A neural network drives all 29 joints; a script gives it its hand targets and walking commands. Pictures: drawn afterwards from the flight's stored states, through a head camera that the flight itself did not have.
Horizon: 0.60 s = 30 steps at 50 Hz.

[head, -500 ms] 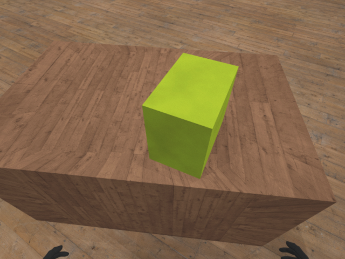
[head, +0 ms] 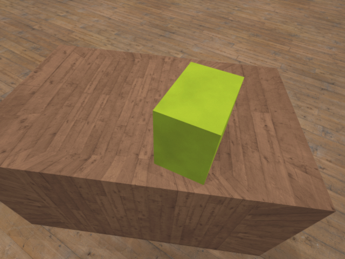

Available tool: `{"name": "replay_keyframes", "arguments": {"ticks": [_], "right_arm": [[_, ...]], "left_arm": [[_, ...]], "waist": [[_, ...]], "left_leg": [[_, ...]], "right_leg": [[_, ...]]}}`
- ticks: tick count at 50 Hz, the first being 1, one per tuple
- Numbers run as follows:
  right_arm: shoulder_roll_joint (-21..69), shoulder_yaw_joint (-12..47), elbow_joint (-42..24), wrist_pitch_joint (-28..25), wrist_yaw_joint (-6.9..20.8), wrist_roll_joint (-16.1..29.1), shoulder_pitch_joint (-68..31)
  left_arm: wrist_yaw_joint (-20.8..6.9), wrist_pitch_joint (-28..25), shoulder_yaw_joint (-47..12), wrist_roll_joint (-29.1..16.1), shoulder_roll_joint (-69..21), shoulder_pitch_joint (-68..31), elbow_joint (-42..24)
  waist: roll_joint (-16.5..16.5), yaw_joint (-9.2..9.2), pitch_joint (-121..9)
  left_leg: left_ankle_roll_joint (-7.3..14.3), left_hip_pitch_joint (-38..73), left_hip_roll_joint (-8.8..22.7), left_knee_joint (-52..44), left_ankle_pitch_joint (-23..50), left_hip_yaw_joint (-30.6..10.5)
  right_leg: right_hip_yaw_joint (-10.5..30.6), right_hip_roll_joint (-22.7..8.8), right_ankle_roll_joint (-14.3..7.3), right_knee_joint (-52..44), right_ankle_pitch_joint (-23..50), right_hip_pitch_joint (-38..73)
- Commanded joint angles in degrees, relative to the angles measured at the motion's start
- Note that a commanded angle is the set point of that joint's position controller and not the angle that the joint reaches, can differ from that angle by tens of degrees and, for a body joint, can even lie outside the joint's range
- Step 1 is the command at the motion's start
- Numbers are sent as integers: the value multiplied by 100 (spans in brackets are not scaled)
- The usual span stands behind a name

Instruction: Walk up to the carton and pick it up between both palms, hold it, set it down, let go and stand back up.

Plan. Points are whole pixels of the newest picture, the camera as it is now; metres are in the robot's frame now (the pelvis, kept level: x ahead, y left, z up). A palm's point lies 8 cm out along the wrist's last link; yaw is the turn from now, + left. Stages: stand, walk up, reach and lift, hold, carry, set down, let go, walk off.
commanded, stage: walk up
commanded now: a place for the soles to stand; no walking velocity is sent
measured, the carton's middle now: (197, 122) +0.51 -0.07 -0.01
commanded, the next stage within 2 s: reach and lift in 1.92 s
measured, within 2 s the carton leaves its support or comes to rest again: neither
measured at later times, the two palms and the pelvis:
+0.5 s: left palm out of the picture +0.10 +0.32 -0.10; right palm out of the picture +0.14 -0.30 -0.11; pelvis +0.04 +0.01 +0.00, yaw +0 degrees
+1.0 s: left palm out of the picture +0.07 +0.31 -0.10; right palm out of the picture +0.14 -0.30 -0.11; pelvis +0.03 +0.00 +0.00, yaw +2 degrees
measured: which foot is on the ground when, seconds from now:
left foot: down 0.00-1.00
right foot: down 0.00-1.00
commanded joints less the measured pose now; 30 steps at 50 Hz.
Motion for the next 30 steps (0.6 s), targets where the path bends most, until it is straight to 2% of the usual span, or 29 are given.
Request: {"name": "replay_keyframes", "arguments": {"ticks": [1,2,3,4,6,7,9,10,11,13,16,19,20,21,22,23,25,27,30], "right_arm": [[-1128,-264,-436,-218,-67,-20,-152],[-1135,-259,-416,-230,-76,-7,-265],[-1232,-281,-463,-222,-96,36,-321],[-1220,-274,-485,-217,-118,76,-287],[-1224,-291,-501,-193,-159,88,-266],[-1216,-277,-470,-189,-173,101,-198],[-1250,-296,-417,-168,-190,133,-59],[-1208,-286,-427,-146,-195,125,-91],[-1184,-287,-431,-135,-197,117,-117],[-1161,-293,-421,-127,-207,117,-35],[-1169,-329,-465,-89,-217,104,-224],[-1162,-321,-469,-78,-207,123,-227],[-1185,-315,-454,-73,-191,123,-265],[-1133,-307,-468,-81,-180,126,-275],[-1092,-315,-449,-66,-184,91,-354],[-1103,-312,-475,-59,-177,100,-349],[-1137,-326,-479,-38,-161,86,-402],[-1093,-322,-520,-34,-163,76,-484],[-1165,-345,-529,-23,-152,80,-456]], "left_arm": [[59,-163,281,-28,1130,-364,-530],[47,-152,251,-58,998,-282,-540],[56,-132,272,-77,1054,-134,-552],[74,-122,262,-65,1067,-2,-495],[99,-123,263,-51,1114,140,-400],[107,-142,238,-45,1139,217,-396],[121,-150,245,-27,1210,167,-367],[123,-148,234,-37,1174,234,-406],[128,-155,221,-27,1194,241,-378],[151,-123,205,-30,1136,225,-363],[172,-112,211,-16,1236,236,-398],[194,-100,197,-5,1209,179,-407],[191,-99,189,-30,1205,204,-425],[203,-98,199,-30,1241,202,-435],[206,-93,206,-26,1277,210,-432],[204,-88,204,-39,1250,208,-456],[211,-87,256,-8,1344,194,-521],[215,-66,266,-16,1356,155,-563],[211,-45,282,0,1373,140,-630]], "waist": [[20,-69,265],[321,30,213],[458,85,83],[460,78,-14],[564,82,-166],[511,107,-329],[463,2,-487],[519,28,-594],[423,24,-565],[221,-15,-601],[142,59,-454],[-222,39,-285],[-191,78,-205],[-264,37,-218],[-247,100,-109],[-326,116,-132],[-258,111,-122],[-204,134,-113],[-298,115,-176]], "left_leg": [[335,-49,646,-772,417,-443],[444,-206,802,-974,391,-890],[566,-217,912,-1139,302,-1246],[650,-123,989,-1165,460,-1435],[616,121,1029,-1066,1147,-1320],[603,204,968,-954,1402,-1177],[438,364,865,-792,1759,-981],[493,442,830,-668,1980,-840],[494,400,785,-613,2074,-776],[441,448,773,-493,2120,-694],[454,267,719,-376,2084,-567],[374,59,638,-207,2034,-464],[375,70,616,-162,2115,-405],[358,82,621,-92,2181,-392],[342,-13,562,8,2159,-360],[338,-117,526,12,2122,-347],[301,-101,494,101,1937,-233],[310,-166,460,107,1885,-249],[321,-17,507,119,2043,-283]], "right_leg": [[654,-901,-403,-559,-429,-485],[407,-591,-231,-221,-267,-258],[382,-441,-168,-69,-315,-124],[452,-396,-153,-58,-299,-75],[536,-475,-134,-172,-89,15],[528,-510,-160,-188,78,163],[501,-552,-167,-205,372,263],[478,-583,-157,-182,510,304],[466,-612,-146,-165,666,349],[442,-642,-140,-99,817,380],[464,-741,-188,-70,936,385],[496,-878,-272,-118,1260,455],[516,-895,-254,-129,1421,407],[506,-927,-280,-116,1606,447],[504,-964,-287,-99,1651,442],[525,-1011,-320,-99,1652,528],[612,-1133,-412,-110,1543,486],[540,-1116,-425,-54,1393,489],[499,-1129,-456,5,1364,418]]}}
